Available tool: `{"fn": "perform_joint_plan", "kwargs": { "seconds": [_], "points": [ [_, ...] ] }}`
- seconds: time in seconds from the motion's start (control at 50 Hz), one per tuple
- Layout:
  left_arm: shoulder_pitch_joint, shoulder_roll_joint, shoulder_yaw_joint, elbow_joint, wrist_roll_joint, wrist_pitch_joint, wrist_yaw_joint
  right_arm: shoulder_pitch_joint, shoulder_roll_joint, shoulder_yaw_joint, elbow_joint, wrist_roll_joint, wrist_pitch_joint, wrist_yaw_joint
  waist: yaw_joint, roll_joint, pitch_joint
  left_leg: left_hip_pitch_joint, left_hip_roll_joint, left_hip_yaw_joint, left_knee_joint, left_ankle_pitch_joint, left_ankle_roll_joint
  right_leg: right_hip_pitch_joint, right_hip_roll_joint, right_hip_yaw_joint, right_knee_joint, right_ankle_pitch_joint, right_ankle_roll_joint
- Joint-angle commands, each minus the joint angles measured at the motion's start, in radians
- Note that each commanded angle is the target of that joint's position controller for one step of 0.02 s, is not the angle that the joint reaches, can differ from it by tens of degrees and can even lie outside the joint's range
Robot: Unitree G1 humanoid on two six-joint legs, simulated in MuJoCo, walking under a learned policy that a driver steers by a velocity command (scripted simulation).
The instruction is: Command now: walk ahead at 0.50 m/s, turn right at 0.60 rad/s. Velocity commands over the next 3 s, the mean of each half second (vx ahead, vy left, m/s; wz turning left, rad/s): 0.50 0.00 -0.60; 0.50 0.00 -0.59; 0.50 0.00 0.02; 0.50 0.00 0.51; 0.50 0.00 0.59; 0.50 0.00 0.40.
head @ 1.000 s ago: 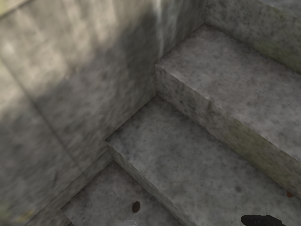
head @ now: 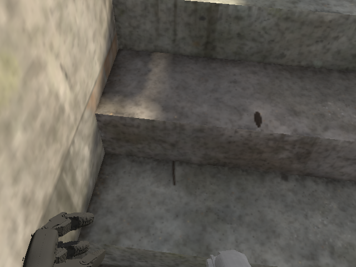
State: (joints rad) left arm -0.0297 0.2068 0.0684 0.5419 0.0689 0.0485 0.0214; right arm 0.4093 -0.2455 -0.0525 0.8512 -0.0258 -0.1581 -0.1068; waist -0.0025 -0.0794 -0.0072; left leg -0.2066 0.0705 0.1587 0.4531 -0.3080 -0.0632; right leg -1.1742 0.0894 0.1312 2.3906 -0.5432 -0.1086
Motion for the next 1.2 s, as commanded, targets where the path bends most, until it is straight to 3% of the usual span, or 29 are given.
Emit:
{"fn": "perform_joint_plan", "kwargs": {
  "seconds": [0.02,0.08,0.12,0.16,0.18,0.2,0.24,0.28,0.3,0.38,0.46,0.5,0.52,0.58,0.6,0.62,0.64,0.66,0.68,0.72,0.88,0.98,1.04,1.1,1.12,1.14,1.16,1.18,1.2],
  "points": [
    [-0.228,-0.109,-0.08,-0.218,-0.024,0.007,-0.026,-0.057,-0.028,0.022,0.006,-0.005,-0.037,0.026,0.083,0.065,0.207,-0.088,0.242,-0.081,-0.401,-0.016,0.141,-0.287,-0.114,0.01,-0.191,0.022,-0.044],
    [-0.253,-0.092,-0.108,-0.268,-0.074,0.019,-0.045,-0.096,-0.124,0.006,0.029,0.04,0.009,0.013,0.069,0.147,0.061,-0.267,0.114,0.127,-0.626,0.432,0.199,0.417,-0.136,-0.288,-0.916,0.131,-0.036],
    [0.069,-0.063,-0.079,-0.133,-0.051,0.028,-0.029,-0.045,-0.309,-0.037,-0.013,0.068,0.009,0.018,0.129,0.288,-0.223,0.064,0.216,0.125,-0.31,1.73,0.249,0.679,-0.01,-0.37,-0.91,0.054,-0.041],
    [0.322,0.033,-0.038,-0.062,-0.013,0.018,-0.03,-0.129,-0.348,-0.067,-0.085,0.094,0.021,0.063,0.237,0.316,-0.455,0.251,0.251,0.067,0.219,1.939,0.224,0.875,0.07,-0.261,-1.258,0.073,-0.072],
    [0.29,0.125,0.001,-0.071,-0.016,0.003,-0.03,-0.115,-0.317,-0.075,-0.141,0.058,0.002,0.09,0.224,0.289,-0.438,0.093,0.219,-0.018,0.547,1.491,0.195,0.97,0.108,-0.009,-1.54,-0.007,-0.087],
    [0.236,0.292,0.058,-0.028,-0.015,-0.004,-0.025,-0.22,-0.164,-0.046,-0.285,0.018,-0.002,0.128,0.163,-0.219,-0.381,-0.561,-0.071,-0.084,1.116,0.199,0.082,1.199,-0.189,0.641,-1.869,0.166,-0.2],
    [0.179,0.213,0.061,0.02,-0.019,-0.031,-0.028,-0.287,0.03,-0.007,-0.324,-0.042,0.019,0.114,0.086,-0.059,-0.412,-0.741,-0.061,-0.328,1.811,0.201,0.12,1.059,-0.283,0.669,-1.932,0.204,-0.217],
    [0.259,0.137,0.049,0.178,-0.031,-0.086,-0.044,-0.287,0.115,0.037,-0.365,-0.043,0.035,0.074,0.004,-0.006,-0.066,-0.931,-0.036,-0.289,1.826,0.173,0.15,0.86,-0.186,0.469,-1.899,0.1,-0.13],
    [0.255,0.08,0.039,0.202,-0.025,-0.097,-0.046,-0.258,0.149,0.058,-0.354,-0.048,0.048,0.058,-0.042,0.035,-0.014,-0.941,-0.035,-0.281,1.869,0.175,0.156,0.787,-0.154,0.371,-1.884,0.247,-0.089],
    [0.327,0.068,0.017,0.29,-0.001,-0.136,-0.062,-0.45,0.14,0.083,-0.426,-0.004,0.096,0.051,-0.02,0.058,0.095,-1.126,-0.05,-0.131,1.95,0.013,0.133,0.715,-0.159,0.27,-2.062,0.353,-0.051],
    [0.424,0.082,0.016,0.378,-0.042,-0.147,-0.048,-0.682,0.191,0.117,-0.532,-0.021,0.107,0.047,0.025,0.036,0.12,-1.161,-0.033,-0.072,1.722,-0.093,0.161,0.709,-0.116,0.197,-2.232,0.381,-0.038],
    [0.436,0.141,0.038,0.344,-0.055,-0.122,-0.003,-0.738,0.137,0.119,-0.583,-0.023,0.119,0.059,0.036,0.093,0.007,-0.747,-0.031,-0.004,1.244,-0.048,0.145,0.677,-0.142,0.178,-2.393,0.743,-0.072],
    [0.368,0.154,0.049,0.309,-0.055,-0.107,0.009,-0.631,0.155,0.114,-0.508,-0.016,0.114,0.064,-0.022,0.095,-0.114,-0.427,-0.087,0.047,1.047,-0.035,0.159,0.636,-0.129,0.06,-2.347,1.168,-0.057],
    [0.246,0.268,0.109,0.204,-0.062,-0.146,0.012,-0.158,-0.004,0.037,-0.336,0.039,0.123,0.031,-0.177,-0.106,-0.455,-0.141,-0.137,-0.093,0.686,-0.085,0.148,1.1,-0.212,0.104,-1.893,2.156,-0.067],
    [0.199,0.263,0.109,0.174,-0.075,-0.171,-0.008,-0.084,-0.06,0.007,-0.302,0.022,0.104,0.041,-0.236,-0.042,-0.505,0.005,-0.133,-0.156,0.449,-0.123,0.16,1.089,-0.161,0.076,-1.629,2.035,-0.059],
    [0.206,0.063,0.067,0.107,-0.046,-0.163,-0.039,-0.132,-0.138,-0.017,-0.279,0.006,0.088,0.047,-0.125,0.333,-0.504,0.194,0.174,-0.682,0.211,0.055,0.282,0.752,0.039,0.032,-1.18,0.786,0.006],
    [0.373,0.047,0.056,0.105,0.015,-0.159,-0.043,-0.24,-0.108,-0.022,-0.291,0.012,0.103,0.049,-0.053,0.375,-0.542,0.188,0.323,-1.065,0.008,0.108,0.386,0.565,0.093,0.136,-0.678,0.336,0.036],
    [0.324,0.027,0.056,0.07,0.033,-0.128,-0.044,-0.325,-0.06,-0.025,-0.257,0.015,0.11,0.049,0.009,0.232,-0.423,0.057,0.278,-1.101,-0.077,-0.57,0.387,0.424,0.049,0.09,-0.485,0.395,0.021],
    [0.267,0.011,0.04,0.027,0.045,-0.107,-0.039,-0.374,0.002,-0.016,-0.208,0.019,0.094,0.053,0.065,0.111,-0.194,-0.086,0.256,-0.956,-0.048,-0.722,0.374,0.27,0.019,0.014,-0.398,0.45,0.002],
    [0.262,-0.037,0.001,0.033,0.02,-0.078,-0.038,-0.272,0.104,0.01,-0.081,-0.004,0.065,0.052,0.084,0.02,-0.036,-0.188,0.186,-0.613,0.024,-0.341,0.302,0.187,-0.009,0.067,-0.349,0.446,-0.024],
    [0.11,-0.022,-0.004,-0.007,-0.044,-0.012,-0.05,-0.136,-0.036,-0.014,-0.018,-0.008,-0.002,0.066,0.073,0.12,0.091,-0.138,0.243,-0.16,-0.18,0.033,0.22,0.031,-0.057,0.007,-0.508,0.428,0.04],
    [-0.042,-0.031,0.017,-0.034,-0.022,0.003,-0.016,0.041,-0.095,-0.038,0.011,-0.01,-0.016,0.076,-0.019,0.214,0.085,0.214,0.314,-0.122,-0.245,0.086,0.226,-0.233,-0.071,0.004,-0.329,0.218,0.02],
    [-0.275,-0.1,-0.024,-0.128,-0.03,-0.026,-0.03,0.233,-0.071,-0.036,0.097,-0.029,-0.006,0.055,-0.111,0.22,0.112,0.561,0.354,-0.149,-0.327,0.07,0.22,-0.567,-0.106,0.001,-0.242,-0.048,-0.032],
    [-0.402,-0.105,-0.058,-0.205,-0.04,-0.047,-0.035,0.234,-0.025,-0.026,0.157,-0.014,0.015,0.066,-0.096,0.228,0.19,0.558,0.297,-0.019,-0.49,0.151,0.188,-0.558,-0.198,-0.162,-0.565,-0.205,-0.044],
    [-0.406,-0.122,-0.071,-0.245,-0.039,-0.04,-0.046,0.222,-0.004,-0.016,0.174,0.004,0.031,0.059,-0.071,0.228,0.19,0.482,0.28,0.019,-0.538,0.269,0.184,-0.438,-0.256,-0.189,-0.655,-0.143,-0.058],
    [-0.27,-0.151,-0.1,-0.206,-0.08,-0.035,-0.075,0.112,-0.006,-0.006,0.137,0.041,0.05,0.059,-0.002,0.145,0.142,0.21,0.216,0.124,-0.627,0.549,0.201,0.041,-0.248,-0.31,-1.026,0.086,-0.096],
    [-0.169,-0.101,-0.072,-0.157,-0.072,-0.041,-0.071,0.122,-0.044,-0.005,0.127,0.061,0.041,0.067,0.007,0.107,-0.01,0.019,0.22,0.083,-0.512,1.254,0.248,0.579,-0.096,-0.459,-1.086,0.203,-0.092],
    [0.196,-0.069,-0.038,-0.072,-0.077,-0.04,-0.055,0.108,-0.194,-0.029,0.094,0.061,0.002,0.09,0.158,0.292,-0.238,0.025,0.259,0.035,-0.218,1.883,0.231,0.98,0.009,-0.381,-1.064,0.288,-0.087],
    [0.442,0.007,0.004,-0.028,-0.078,-0.022,-0.039,0.028,-0.371,-0.086,0.042,0.112,-0.038,0.123,0.336,0.402,-0.435,0.102,0.213,0.001,0.095,1.97,0.174,1.174,0.016,-0.231,-1.297,0.336,-0.08]
  ]
}}
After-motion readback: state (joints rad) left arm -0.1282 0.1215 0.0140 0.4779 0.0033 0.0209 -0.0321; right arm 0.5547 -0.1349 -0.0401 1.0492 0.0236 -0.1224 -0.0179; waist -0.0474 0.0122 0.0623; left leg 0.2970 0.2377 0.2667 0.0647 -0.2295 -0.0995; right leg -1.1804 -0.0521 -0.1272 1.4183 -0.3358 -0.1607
